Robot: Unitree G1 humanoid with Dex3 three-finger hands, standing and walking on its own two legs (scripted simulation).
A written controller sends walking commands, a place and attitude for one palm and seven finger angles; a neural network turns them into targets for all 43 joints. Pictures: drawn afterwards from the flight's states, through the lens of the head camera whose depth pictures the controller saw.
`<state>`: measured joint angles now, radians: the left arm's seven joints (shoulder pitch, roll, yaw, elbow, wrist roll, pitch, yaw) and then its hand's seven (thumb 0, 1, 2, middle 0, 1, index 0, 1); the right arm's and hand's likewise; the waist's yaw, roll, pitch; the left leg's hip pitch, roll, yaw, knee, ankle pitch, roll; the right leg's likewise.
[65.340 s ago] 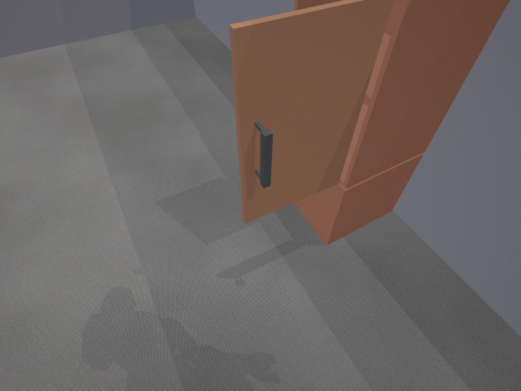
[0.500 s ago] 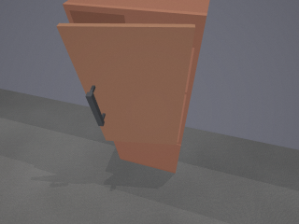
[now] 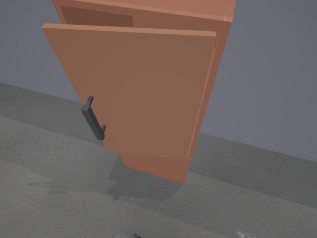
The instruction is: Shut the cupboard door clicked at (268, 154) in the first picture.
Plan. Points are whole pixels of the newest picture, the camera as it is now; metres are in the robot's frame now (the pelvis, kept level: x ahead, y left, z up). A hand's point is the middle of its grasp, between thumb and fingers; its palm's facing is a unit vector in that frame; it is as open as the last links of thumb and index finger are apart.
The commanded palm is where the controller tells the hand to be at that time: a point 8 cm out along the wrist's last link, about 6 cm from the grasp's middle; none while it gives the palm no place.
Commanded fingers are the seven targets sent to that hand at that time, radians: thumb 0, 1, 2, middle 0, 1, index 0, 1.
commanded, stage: come to a stop and stand still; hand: left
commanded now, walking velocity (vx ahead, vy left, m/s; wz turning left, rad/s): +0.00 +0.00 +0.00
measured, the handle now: (96, 119) +0.44 +0.25 -0.04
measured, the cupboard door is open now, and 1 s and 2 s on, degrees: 11 11 11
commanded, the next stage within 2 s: look again from close up in 0.82 s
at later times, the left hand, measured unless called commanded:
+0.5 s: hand out of the picture +0.01 +0.18 -0.17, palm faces +0.01 -0.98 -0.20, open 7.3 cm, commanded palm none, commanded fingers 0.00 0.90 0.90 -0.20 -0.30 -0.20 -0.30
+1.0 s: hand out of the picture -0.03 +0.21 -0.16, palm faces -0.02 -0.97 -0.24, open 7.3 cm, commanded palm none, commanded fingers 0.00 0.90 0.90 -0.20 -0.30 -0.20 -0.30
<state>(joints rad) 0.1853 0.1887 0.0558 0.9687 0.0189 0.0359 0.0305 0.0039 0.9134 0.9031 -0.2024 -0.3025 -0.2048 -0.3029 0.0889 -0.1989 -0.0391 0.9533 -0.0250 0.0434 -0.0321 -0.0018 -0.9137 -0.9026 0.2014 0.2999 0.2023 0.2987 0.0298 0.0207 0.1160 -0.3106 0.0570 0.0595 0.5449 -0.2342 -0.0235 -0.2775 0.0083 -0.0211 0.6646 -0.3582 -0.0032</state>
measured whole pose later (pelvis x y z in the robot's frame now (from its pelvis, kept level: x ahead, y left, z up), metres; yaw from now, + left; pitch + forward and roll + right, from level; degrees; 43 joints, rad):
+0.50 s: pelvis -0.02 +0.01 +0.00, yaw +0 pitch -1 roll -1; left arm 0.26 0.17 0.00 1.05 0.02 -0.01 0.05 0.00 0.93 0.90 -0.20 -0.30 -0.21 -0.30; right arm 0.25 -0.17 -0.02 1.02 -0.01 0.01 -0.02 0.00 -0.92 -0.90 0.20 0.30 0.20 0.30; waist -0.01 0.00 0.03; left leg -0.22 0.02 0.03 0.55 -0.31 0.01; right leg -0.22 0.03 -0.02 0.51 -0.28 -0.02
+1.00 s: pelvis -0.02 +0.03 +0.01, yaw -1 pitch -1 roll +1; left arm 0.28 0.16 -0.02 1.11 0.01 0.00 0.03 0.00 0.91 0.90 -0.20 -0.30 -0.20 -0.30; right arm 0.29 -0.18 0.02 1.09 -0.01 -0.02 -0.02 0.00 -0.91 -0.90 0.20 0.30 0.20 0.30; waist 0.00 0.03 0.03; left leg -0.16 -0.05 0.06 0.41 -0.25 0.05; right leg -0.22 -0.03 0.02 0.49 -0.26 0.01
